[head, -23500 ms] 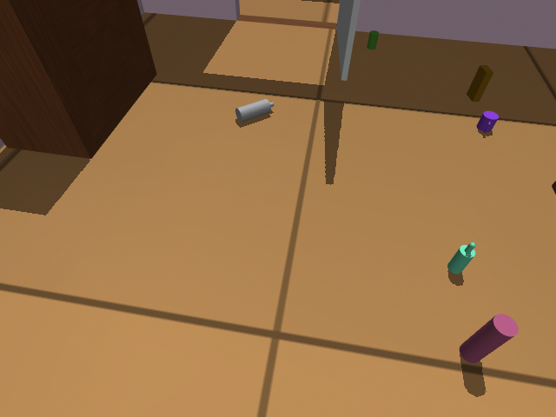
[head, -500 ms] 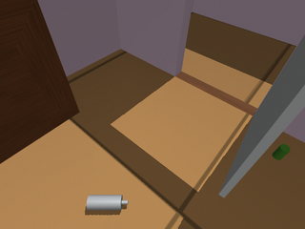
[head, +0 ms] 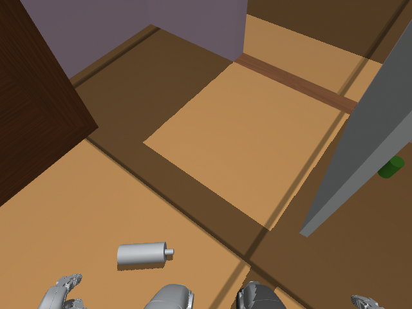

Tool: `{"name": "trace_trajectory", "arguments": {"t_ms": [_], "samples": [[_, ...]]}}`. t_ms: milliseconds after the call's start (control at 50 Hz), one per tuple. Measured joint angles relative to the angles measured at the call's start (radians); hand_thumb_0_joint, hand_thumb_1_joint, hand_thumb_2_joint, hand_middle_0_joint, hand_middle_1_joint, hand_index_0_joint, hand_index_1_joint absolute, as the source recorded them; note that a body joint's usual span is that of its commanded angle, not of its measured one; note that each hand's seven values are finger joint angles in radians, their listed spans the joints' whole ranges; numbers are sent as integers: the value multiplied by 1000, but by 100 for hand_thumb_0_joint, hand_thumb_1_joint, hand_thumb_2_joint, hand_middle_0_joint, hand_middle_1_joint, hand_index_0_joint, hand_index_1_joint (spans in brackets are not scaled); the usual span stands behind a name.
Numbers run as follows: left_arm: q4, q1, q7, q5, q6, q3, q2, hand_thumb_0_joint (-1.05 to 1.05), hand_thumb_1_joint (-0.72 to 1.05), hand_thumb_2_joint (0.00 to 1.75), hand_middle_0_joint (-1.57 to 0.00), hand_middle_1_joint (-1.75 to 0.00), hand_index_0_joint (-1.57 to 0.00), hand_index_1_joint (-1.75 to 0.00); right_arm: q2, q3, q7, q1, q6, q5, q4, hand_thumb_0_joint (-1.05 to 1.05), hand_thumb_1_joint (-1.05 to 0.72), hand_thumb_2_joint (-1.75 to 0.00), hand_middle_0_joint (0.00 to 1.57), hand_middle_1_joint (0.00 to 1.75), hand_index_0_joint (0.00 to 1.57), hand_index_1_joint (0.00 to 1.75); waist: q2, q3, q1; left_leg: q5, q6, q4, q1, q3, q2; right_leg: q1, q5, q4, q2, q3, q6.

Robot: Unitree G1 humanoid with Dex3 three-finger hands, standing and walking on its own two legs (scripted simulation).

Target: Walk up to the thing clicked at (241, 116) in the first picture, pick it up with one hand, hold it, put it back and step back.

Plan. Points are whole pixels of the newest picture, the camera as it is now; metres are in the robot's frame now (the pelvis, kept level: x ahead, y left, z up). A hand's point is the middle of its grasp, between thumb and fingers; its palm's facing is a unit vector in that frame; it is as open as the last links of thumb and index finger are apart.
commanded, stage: walk up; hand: left
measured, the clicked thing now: (147, 253) +0.37 +0.29 -0.71
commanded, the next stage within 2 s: none
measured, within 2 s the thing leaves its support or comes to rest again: neither
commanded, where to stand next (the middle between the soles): -0.01 +0.01 m, yaw +0 degrees
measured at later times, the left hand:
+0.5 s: hand out of the picture +0.02 +0.28 -0.15, palm faces +0.00 -0.93 -0.37, open 7.4 cm
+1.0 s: hand out of the picture +0.09 +0.28 -0.12, palm faces +0.00 -0.92 -0.38, open 7.4 cm
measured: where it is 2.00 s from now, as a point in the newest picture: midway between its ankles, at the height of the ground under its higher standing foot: outside the picture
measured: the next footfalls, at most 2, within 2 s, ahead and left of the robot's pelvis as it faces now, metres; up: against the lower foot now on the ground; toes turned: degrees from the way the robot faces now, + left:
left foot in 0.18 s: -0.01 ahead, +0.13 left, +0.00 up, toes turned +0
right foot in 0.42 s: +0.04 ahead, -0.11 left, +0.00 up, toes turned +2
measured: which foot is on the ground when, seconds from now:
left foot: up 0.00-0.16, down 0.18-1.00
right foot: down 0.00-0.22, up 0.24-0.40, down 0.42-1.00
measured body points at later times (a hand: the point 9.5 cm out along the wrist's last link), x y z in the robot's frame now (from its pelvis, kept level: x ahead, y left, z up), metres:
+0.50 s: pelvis -0.02 +0.01 +0.00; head +0.01 +0.01 +0.45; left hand +0.02 +0.33 -0.12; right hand +0.07 -0.30 -0.11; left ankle -0.05 +0.13 -0.72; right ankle +0.00 -0.11 -0.72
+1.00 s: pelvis -0.03 +0.02 +0.02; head +0.00 +0.01 +0.47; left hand +0.09 +0.33 -0.10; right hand +0.07 -0.29 -0.11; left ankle -0.04 +0.13 -0.72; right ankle +0.00 -0.11 -0.72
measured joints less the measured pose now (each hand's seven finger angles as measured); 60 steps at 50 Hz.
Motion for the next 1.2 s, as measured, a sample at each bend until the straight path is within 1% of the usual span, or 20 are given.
{"name": "trace_trajectory", "arguments": {"t_ms": [60, 140, 180, 220, 280, 320, 380, 400, 420, 440, 500, 540, 580, 700, 840, 940, 1060, 1140, 1160, 1200], "samples": [[-28, -22, 9, 11, -2, -4, -15, 1, 90, 90, -21, -30, -21, -30, -7, 2, 7, 3, -10, -4, -7, 1, -91, -89, 20, 30, 21, 30, 9, -11, 11, 26, -15, 3, 0, -6, 4, -18, 18, -16, -2, -8, -4], [-43, -20, 8, 21, -7, -4, -15, 1, 90, 90, -21, -30, -21, -30, -6, 11, 23, 32, -14, -22, 25, 1, -91, -89, 20, 30, 21, 30, 0, -47, 18, 15, -23, -283, 101, 29, 47, -34, 11, 1, -14, -33, 0], [-39, -13, 3, 12, -2, -2, -1, 0, 90, 90, -21, -30, -21, -30, -1, 11, 29, 46, -23, -34, 43, 1, -91, -89, 20, 30, 21, 30, -22, -60, 18, 104, -11, -451, 161, 55, 53, -48, 0, 31, -27, -39, 14], [-13, 0, 4, 1, 7, 7, 20, 0, 90, 90, -21, -30, -21, -30, 19, 10, 33, 48, -28, -49, 60, 1, -91, -89, 20, 30, 21, 30, -77, -57, 26, 156, 0, -486, 184, 84, 26, -53, -20, 55, -46, -2, 21], [42, 33, 7, -5, 23, 16, 33, 1, 90, 90, -21, -30, -21, -30, 21, 12, 44, 62, -32, -58, 59, 1, -91, -89, 20, 30, 21, 30, -64, -75, 3, 160, 10, -491, 180, 65, 51, -70, -218, 190, 26, 48, 4], [64, 55, 7, -16, 20, 24, 46, 1, 90, 90, -21, -30, -20, -30, 26, 15, 38, 65, -40, -60, 58, 1, -91, -89, 20, 30, 21, 30, -65, -75, 5, 173, 7, -512, 185, 63, 64, -54, -246, 242, 57, 70, -7], [88, 89, 1, -13, 3, 25, 54, 1, 90, 90, -20, -30, -20, -30, 21, 15, 36, 60, -47, -58, 54, 1, -90, -89, 20, 30, 21, 30, -59, -78, 18, 176, 1, -516, 183, 69, 77, 41, -219, 104, 48, 36, -2], [97, 102, 0, -10, -5, 24, 55, 1, 90, 90, -20, -30, -20, -30, 17, 15, 37, 56, -46, -56, 50, 1, -90, -89, 20, 30, 21, 30, -55, -81, 24, 167, -2, -502, 178, 75, 81, 88, -179, 19, 46, 25, -2], [108, 109, 1, -6, -12, 23, 50, 1, 90, 90, -20, -30, -20, -30, 11, 15, 36, 48, -45, -52, 48, 1, -90, -89, 20, 30, 21, 30, -42, -77, 30, 155, -6, -482, 174, 79, 93, 118, -92, -44, 54, 21, 3], [121, 113, 3, 1, -19, 20, 39, 1, 90, 90, -20, -30, -20, -30, 4, 14, 35, 38, -43, -46, 47, 1, -90, -89, 20, 30, 21, 30, -17, -68, 27, 147, -7, -464, 173, 69, 109, 135, -62, -64, 69, 10, 8], [135, 134, -5, 6, -33, 1, 25, 1, 90, 90, -20, -30, -20, -30, 7, 16, 31, 26, -44, -37, 52, 1, -91, -89, 20, 30, 21, 30, -11, -83, 27, 129, 10, -483, 183, 60, 89, 135, -74, -57, 58, 12, 11], [144, 138, -10, 4, -32, -11, 17, 1, 90, 90, -20, -30, -20, -30, 13, 18, 35, 24, -55, -37, 63, 1, -91, -89, 20, 30, 21, 30, -24, -98, 28, 202, 5, -547, 211, 73, 67, 139, -77, -58, 33, 24, 21], [152, 137, -14, -1, -31, -19, 7, 1, 90, 90, -20, -30, -20, -30, 19, 23, 41, 24, -64, -40, 74, 1, -91, -89, 20, 30, 21, 30, -31, -118, 34, 220, 7, -596, 233, 85, 54, 145, -68, -78, 19, 36, 30], [177, 110, -16, -7, -47, -27, 7, 1, 90, 90, -21, -30, -20, -30, 49, 43, 49, 7, -73, -37, 110, 1, -91, -89, 20, 30, 21, 30, -35, -147, 38, 250, 6, -676, 284, 95, 61, 193, -28, -161, 26, 46, 32], [200, 59, -10, -9, -51, -32, 7, 1, 90, 90, -20, -30, -20, -30, 52, 41, 46, -19, -76, -33, 146, 1, -90, -89, 20, 30, 21, 30, -35, -159, 27, 287, 5, -758, 328, 106, 60, 225, 1, -222, 24, 58, 34], [204, 19, -3, -15, -47, -27, 9, 1, 90, 90, -21, -30, -20, -30, 39, 33, 44, -37, -63, -25, 161, 1, -91, -89, 20, 30, 21, 30, -32, -145, 19, 296, 4, -767, 325, 112, 62, 218, 12, -230, 26, 64, 35], [139, -57, 21, -24, -31, -11, 35, 1, 90, 90, -21, -30, -20, -30, 2, -2, 41, -96, -19, -17, 122, 1, -91, -89, 20, 30, 21, 30, -28, -40, 12, 297, 8, -624, 199, 111, 54, 133, 24, -165, 21, 64, 35], [94, -74, 33, -1, -16, -7, 55, 1, 90, 90, -21, -30, -21, -30, -19, -21, 49, -101, 7, -27, 69, 1, -91, -89, 20, 30, 20, 30, -43, 8, 10, 104, 17, -354, 87, 75, 24, 71, 35, -117, 0, 83, 40], [87, -74, 33, 8, -12, -6, 60, 1, 90, 90, -21, -30, -21, -30, -20, -24, 51, -94, 4, -26, 60, 1, -91, -89, 20, 30, 20, 30, -49, 10, 7, 87, 21, -345, 85, 70, 26, 55, 36, -104, -6, 87, 44], [77, -69, 26, 22, 5, -3, 70, 1, 90, 90, -21, -30, -21, -30, -18, -26, 52, -61, -21, -27, 58, 1, -91, -89, 20, 30, 20, 30, -61, -6, 1, 146, 17, -482, 139, 74, 45, 10, 16, -47, -14, 94, 40]]}}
